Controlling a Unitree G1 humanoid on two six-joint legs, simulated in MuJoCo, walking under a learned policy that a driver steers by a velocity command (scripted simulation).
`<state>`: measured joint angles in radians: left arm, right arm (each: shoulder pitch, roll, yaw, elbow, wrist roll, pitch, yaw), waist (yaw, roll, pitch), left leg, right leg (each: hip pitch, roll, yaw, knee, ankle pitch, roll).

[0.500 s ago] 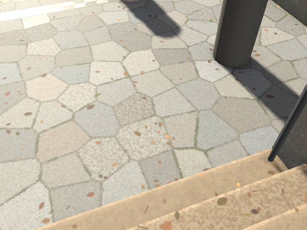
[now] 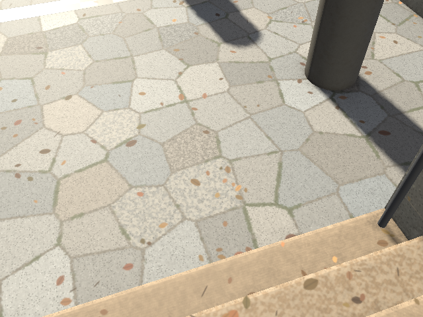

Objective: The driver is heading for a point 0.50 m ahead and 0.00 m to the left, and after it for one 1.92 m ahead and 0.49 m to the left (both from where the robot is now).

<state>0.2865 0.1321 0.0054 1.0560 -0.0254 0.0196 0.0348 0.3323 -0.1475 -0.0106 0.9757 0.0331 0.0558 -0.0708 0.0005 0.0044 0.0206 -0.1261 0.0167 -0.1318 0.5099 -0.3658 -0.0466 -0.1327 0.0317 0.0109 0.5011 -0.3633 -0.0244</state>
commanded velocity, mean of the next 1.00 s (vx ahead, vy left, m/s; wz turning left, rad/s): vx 0.09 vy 0.00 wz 0.00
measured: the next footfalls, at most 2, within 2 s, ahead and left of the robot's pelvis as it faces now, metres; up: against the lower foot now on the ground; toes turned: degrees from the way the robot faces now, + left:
right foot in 1.38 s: +0.28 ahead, -0.08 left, -0.18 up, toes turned +0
left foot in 1.84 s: +0.48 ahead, +0.17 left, -0.36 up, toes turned +5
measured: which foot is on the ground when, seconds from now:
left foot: down 0.00-1.00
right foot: down 0.00-0.94, up 0.96-1.00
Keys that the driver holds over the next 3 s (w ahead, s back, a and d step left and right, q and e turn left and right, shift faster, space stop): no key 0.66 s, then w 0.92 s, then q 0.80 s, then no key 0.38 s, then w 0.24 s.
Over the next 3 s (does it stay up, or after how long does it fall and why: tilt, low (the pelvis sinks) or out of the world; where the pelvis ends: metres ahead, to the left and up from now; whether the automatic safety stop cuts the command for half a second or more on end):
stays up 0.50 0.04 -0.36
